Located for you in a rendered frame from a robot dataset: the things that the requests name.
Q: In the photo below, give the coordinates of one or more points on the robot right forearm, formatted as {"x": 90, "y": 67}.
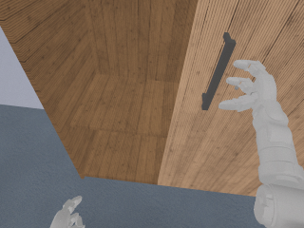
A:
{"x": 275, "y": 146}

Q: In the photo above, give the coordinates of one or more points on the handle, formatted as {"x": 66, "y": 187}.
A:
{"x": 223, "y": 61}

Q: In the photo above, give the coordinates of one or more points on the right robot upper arm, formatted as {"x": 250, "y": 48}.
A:
{"x": 279, "y": 206}

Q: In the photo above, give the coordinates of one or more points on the wardrobe door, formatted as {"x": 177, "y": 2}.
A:
{"x": 216, "y": 149}

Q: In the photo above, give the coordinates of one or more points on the right robot hand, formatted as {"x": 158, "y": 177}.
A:
{"x": 264, "y": 86}

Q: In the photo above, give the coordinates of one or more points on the left robot hand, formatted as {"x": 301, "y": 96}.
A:
{"x": 64, "y": 219}

